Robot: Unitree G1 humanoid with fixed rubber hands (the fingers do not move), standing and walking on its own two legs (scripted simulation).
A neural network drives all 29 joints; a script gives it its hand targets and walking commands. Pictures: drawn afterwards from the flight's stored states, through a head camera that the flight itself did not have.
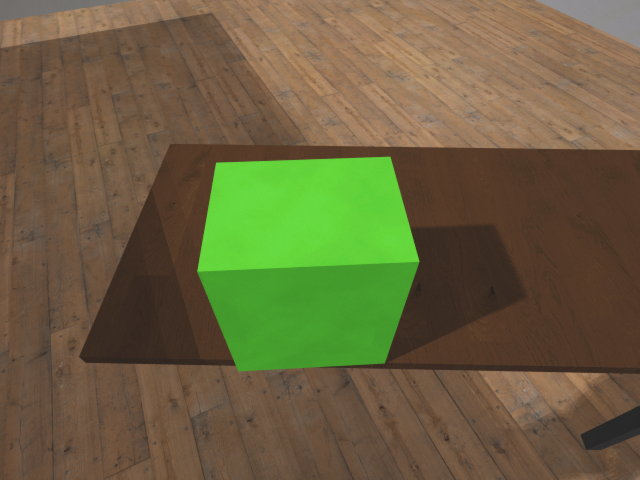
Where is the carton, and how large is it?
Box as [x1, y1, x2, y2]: [197, 157, 418, 370]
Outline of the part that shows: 390,157 216,163 197,271 238,370 384,363 418,264 417,254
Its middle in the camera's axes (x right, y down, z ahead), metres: -0.01 +0.05 +0.53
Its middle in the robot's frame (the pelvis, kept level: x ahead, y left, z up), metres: +0.37 +0.03 +0.03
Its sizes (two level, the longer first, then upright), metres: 0.219 0.165 0.258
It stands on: a table, 0.67 m high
